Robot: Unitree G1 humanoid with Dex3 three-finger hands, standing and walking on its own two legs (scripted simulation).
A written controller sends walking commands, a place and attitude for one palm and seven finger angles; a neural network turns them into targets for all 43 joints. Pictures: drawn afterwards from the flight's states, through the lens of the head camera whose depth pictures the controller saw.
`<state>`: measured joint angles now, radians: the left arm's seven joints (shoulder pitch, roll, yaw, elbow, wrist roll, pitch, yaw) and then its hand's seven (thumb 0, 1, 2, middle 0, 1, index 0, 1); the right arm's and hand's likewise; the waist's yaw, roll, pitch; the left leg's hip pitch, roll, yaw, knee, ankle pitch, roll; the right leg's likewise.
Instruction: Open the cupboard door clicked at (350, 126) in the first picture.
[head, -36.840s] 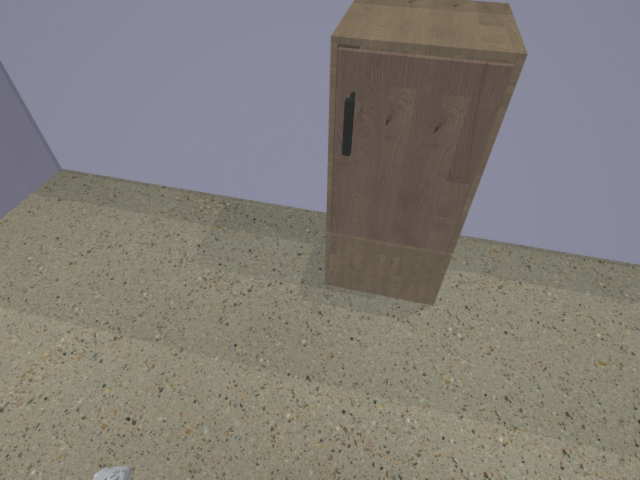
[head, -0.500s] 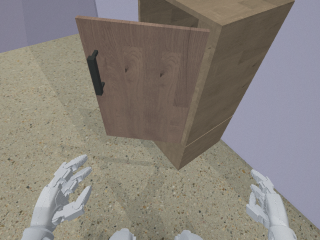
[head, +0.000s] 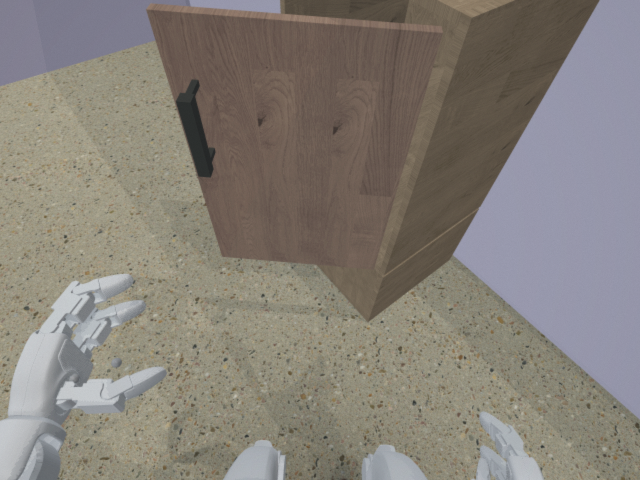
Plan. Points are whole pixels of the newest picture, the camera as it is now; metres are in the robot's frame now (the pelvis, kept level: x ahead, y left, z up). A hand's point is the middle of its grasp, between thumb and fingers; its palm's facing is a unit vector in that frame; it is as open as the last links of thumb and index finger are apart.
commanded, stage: raise the hand with hooked fingers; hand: left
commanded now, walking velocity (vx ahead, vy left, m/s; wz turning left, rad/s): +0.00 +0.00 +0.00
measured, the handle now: (200, 130) +0.61 +0.23 +0.05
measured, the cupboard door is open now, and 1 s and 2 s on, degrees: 48 48 48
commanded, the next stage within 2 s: move the hooked fingers beside the handle in 1.20 s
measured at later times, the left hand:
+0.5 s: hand (88, 333) +0.26 +0.27 +0.06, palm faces -0.02 -1.00 -0.06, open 13.8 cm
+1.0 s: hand (97, 302) +0.29 +0.26 +0.07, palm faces -0.02 -1.00 -0.04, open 14.0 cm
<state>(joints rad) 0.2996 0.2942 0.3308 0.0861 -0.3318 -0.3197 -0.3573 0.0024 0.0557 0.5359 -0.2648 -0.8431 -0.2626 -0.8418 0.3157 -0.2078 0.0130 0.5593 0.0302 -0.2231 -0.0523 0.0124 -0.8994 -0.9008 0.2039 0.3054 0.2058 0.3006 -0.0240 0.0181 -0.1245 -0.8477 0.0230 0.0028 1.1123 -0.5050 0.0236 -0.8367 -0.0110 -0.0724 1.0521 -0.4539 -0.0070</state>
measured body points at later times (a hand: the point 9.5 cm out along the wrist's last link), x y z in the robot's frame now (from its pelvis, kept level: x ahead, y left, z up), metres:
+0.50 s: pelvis +0.01 +0.01 +0.01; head +0.06 +0.03 +0.45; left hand +0.26 +0.32 +0.06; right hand +0.19 -0.22 -0.05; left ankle +0.02 +0.10 -0.66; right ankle +0.03 -0.12 -0.66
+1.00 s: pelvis +0.01 -0.01 +0.01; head +0.07 +0.01 +0.46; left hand +0.29 +0.32 +0.08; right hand +0.15 -0.27 -0.06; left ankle +0.02 +0.10 -0.66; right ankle +0.03 -0.12 -0.66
